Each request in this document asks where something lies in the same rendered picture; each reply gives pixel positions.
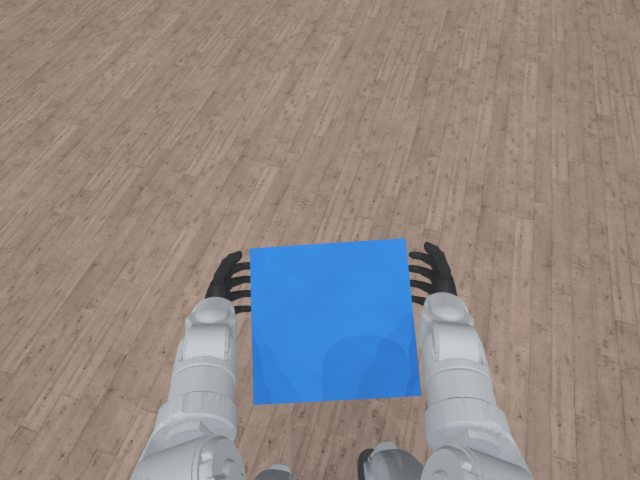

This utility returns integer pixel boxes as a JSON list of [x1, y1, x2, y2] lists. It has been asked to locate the carton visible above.
[[250, 238, 422, 405]]

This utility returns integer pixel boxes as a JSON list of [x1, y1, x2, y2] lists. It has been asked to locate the right robot forearm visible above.
[[417, 292, 534, 478]]

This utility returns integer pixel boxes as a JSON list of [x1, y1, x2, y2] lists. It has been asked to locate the left robot forearm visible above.
[[131, 297, 238, 476]]

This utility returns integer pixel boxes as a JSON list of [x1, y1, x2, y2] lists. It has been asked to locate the robot shin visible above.
[[270, 464, 292, 475], [370, 442, 397, 457]]

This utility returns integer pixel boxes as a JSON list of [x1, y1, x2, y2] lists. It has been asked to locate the robot left hand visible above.
[[205, 251, 251, 314]]

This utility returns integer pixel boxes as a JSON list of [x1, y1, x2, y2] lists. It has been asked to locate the robot left shin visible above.
[[270, 464, 292, 475]]

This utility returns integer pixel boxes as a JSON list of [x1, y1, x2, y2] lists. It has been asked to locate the robot right hand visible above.
[[408, 242, 457, 306]]

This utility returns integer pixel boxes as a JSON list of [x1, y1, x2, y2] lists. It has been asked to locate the left robot upper arm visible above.
[[130, 434, 246, 480]]

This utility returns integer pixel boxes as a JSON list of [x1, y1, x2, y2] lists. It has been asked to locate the right robot upper arm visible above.
[[421, 444, 535, 480]]

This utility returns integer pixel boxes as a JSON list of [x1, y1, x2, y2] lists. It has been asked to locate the robot right shin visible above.
[[370, 442, 397, 457]]

